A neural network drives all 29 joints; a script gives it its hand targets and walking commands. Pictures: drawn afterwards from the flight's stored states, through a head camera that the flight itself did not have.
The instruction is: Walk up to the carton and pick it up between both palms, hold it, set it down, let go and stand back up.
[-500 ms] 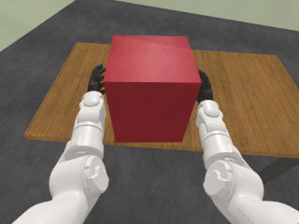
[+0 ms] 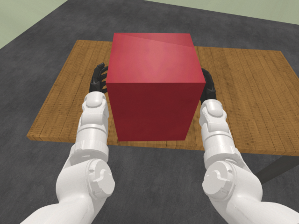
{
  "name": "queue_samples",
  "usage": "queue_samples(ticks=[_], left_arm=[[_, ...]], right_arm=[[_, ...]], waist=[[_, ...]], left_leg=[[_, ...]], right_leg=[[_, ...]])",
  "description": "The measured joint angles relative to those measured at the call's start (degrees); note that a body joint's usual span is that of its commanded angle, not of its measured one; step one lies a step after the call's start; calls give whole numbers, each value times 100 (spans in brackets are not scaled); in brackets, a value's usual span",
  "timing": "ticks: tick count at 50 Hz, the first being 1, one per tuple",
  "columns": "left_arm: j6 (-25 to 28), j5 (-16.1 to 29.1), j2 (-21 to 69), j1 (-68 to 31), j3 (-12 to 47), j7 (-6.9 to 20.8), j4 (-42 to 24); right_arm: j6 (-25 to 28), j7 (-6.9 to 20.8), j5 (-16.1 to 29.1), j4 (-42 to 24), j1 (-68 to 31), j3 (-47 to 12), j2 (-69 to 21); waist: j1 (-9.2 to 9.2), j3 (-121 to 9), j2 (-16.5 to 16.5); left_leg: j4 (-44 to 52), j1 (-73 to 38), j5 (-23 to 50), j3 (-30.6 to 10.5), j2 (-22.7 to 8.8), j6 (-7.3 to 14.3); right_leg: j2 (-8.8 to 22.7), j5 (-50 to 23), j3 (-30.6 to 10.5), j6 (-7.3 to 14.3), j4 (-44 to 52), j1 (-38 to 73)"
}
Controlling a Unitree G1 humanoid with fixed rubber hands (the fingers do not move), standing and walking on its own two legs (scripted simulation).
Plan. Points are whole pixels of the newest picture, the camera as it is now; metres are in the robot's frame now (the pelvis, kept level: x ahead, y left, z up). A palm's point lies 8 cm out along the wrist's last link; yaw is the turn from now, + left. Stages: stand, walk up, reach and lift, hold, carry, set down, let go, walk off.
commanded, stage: set down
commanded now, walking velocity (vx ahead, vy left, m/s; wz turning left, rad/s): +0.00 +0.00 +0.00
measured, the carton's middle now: (152, 90) +0.45 +0.01 +0.08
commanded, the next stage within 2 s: none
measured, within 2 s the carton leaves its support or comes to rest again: neither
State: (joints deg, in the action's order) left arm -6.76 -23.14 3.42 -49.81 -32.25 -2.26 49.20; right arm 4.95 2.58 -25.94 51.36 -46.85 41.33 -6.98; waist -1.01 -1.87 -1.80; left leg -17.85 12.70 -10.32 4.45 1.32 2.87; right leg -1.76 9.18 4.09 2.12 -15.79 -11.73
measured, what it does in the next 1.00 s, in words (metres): stands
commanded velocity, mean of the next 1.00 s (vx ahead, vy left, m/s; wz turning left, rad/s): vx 0.00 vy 0.00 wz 0.00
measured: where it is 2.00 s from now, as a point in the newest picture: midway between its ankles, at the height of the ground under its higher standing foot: outside the picture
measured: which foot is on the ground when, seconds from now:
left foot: down 0.00-1.00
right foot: down 0.00-1.00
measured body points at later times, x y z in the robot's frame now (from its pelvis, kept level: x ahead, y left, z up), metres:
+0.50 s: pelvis +0.00 -0.01 +0.00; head +0.04 +0.01 +0.45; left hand +0.43 +0.17 +0.10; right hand +0.43 -0.14 +0.09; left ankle -0.02 +0.08 -0.75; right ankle -0.02 -0.09 -0.75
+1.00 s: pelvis +0.00 +0.00 -0.02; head +0.07 +0.00 +0.43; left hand +0.47 +0.17 +0.07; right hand +0.46 -0.16 +0.05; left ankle -0.02 +0.08 -0.75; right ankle -0.02 -0.09 -0.75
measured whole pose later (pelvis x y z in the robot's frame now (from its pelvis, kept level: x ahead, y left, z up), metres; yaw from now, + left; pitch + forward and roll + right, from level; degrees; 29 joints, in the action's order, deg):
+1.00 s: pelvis +0.00 +0.00 -0.02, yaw -2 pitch +21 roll -2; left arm 4.5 1.5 -8.2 -56.8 -9.1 -9.0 69.8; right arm 7.1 -3.5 1.7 70.0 -53.8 11.9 8.6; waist -3.1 -14.3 1.2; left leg -29.5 36.8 -13.7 4.8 -1.8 1.7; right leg -3.9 9.2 4.2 2.8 -21.2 -33.4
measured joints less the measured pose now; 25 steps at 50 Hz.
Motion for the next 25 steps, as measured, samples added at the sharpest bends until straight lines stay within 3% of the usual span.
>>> queue_samples(ticks=[25], left_arm=[[158,-161,49,75,-162,129,-228]], right_arm=[[-18,104,-147,-304,37,24,-152]], waist=[[48,99,-61]], left_leg=[[40,29,47,-6,-15,-29]], right_leg=[[11,7,94,33,-20,-42]])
